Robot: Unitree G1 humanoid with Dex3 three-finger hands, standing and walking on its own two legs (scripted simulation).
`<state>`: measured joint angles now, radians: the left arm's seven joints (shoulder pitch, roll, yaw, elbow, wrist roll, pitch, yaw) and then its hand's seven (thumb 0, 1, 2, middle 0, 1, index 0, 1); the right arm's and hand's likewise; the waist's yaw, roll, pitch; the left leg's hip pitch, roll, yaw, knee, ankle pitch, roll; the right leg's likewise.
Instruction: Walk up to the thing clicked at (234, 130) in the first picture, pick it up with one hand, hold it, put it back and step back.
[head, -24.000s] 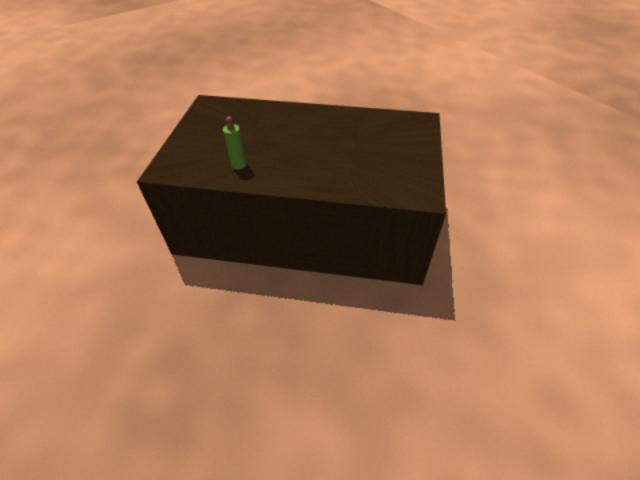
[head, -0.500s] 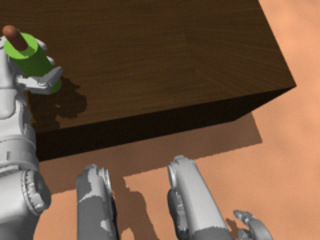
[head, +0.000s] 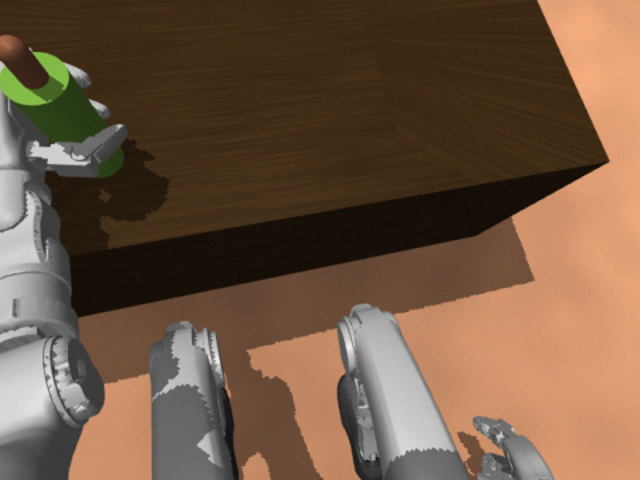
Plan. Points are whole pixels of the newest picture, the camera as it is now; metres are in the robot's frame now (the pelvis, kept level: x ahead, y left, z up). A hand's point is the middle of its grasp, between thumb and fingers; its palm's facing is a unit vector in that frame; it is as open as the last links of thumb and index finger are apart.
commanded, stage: open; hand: left
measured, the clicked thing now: (63, 112) +0.51 +0.23 +0.03
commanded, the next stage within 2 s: withdraw in 0.36 s
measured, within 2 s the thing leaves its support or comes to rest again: neither
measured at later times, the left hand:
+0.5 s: hand (68, 113) +0.52 +0.23 +0.01, palm faces +0.13 -0.99 -0.02, open 14.0 cm
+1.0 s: hand out of the picture +0.52 +0.30 +0.13, palm faces +0.18 -0.97 -0.15, open 16.9 cm
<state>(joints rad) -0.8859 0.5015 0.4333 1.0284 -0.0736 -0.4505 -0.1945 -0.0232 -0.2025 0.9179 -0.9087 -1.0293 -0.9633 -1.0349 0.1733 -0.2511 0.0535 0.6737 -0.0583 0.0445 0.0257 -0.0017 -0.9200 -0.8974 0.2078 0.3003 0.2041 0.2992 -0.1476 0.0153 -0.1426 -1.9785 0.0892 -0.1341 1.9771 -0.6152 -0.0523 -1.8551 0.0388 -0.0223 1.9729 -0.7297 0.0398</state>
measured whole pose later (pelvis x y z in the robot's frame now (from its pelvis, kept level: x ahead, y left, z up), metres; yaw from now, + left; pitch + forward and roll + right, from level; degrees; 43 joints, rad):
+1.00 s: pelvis +0.01 +0.01 +0.09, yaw +1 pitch +31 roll -6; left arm -0.88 0.64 0.42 0.98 -0.02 -0.22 -0.21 -0.01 -0.42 0.04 -0.09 -0.05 -0.10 -0.03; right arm 0.20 -0.25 0.04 0.65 0.00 0.06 -0.02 0.00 -0.88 -0.89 0.21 0.30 0.21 0.30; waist -0.13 0.03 -0.14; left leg -1.66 0.09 -0.12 1.69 -0.58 -0.04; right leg -1.53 0.03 -0.04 1.66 -0.67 0.04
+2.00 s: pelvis +0.07 +0.01 +0.28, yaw +7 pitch +6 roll -1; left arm 0.38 0.18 -0.03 0.22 -0.03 0.13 0.13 -0.01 -0.54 0.05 -0.06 -0.06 -0.06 -0.05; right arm 0.17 -0.20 0.03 0.55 0.04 0.01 -0.14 0.00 -0.90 -0.90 0.21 0.30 0.21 0.30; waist 0.01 0.03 -0.06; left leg -0.55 0.06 -0.02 0.82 -0.37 -0.04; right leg -0.45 -0.03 -0.02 0.80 -0.45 0.03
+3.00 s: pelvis +0.07 +0.02 +0.32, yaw +7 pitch -4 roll +0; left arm 0.21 0.34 -0.02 1.03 0.03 0.00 0.03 -0.01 -0.52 0.06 -0.06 -0.06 -0.06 -0.05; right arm 0.18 -0.31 -0.01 1.04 -0.02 0.02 -0.01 0.00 -0.90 -0.90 0.21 0.30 0.20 0.30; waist 0.01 0.02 0.04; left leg -0.18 0.02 0.01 0.44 -0.19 -0.01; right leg -0.09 -0.07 -0.01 0.42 -0.26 0.06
